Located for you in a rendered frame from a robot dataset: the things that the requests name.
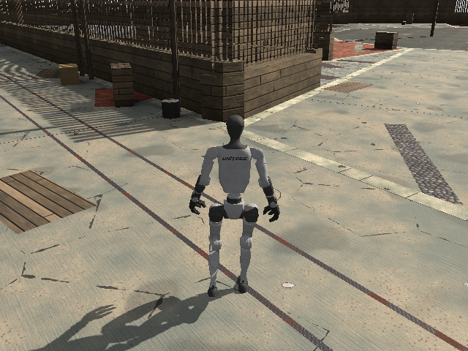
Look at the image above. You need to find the robot right thigh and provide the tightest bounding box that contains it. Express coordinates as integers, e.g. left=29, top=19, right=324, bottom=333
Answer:
left=240, top=203, right=259, bottom=249

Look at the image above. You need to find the robot left thigh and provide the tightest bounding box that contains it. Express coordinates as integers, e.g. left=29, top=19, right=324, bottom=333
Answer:
left=208, top=203, right=224, bottom=251

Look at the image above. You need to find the robot left forearm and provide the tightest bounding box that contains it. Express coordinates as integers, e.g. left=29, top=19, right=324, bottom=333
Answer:
left=191, top=175, right=205, bottom=202

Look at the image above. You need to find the robot right forearm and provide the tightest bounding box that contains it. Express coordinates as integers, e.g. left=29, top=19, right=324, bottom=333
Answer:
left=263, top=176, right=278, bottom=208

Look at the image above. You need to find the robot left hand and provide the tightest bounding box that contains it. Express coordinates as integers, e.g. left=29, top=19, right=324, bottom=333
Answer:
left=189, top=200, right=206, bottom=215

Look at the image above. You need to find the robot thigh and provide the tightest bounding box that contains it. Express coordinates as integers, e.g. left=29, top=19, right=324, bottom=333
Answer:
left=240, top=203, right=259, bottom=249
left=208, top=203, right=224, bottom=251

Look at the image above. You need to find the right robot upper arm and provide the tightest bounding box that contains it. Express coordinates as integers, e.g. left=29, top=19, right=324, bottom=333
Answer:
left=250, top=147, right=270, bottom=188

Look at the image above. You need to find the robot right hand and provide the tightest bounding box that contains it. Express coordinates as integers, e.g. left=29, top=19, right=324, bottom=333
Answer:
left=263, top=205, right=280, bottom=222

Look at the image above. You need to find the left robot upper arm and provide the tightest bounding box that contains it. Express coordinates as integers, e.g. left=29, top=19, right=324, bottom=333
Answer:
left=199, top=146, right=220, bottom=186

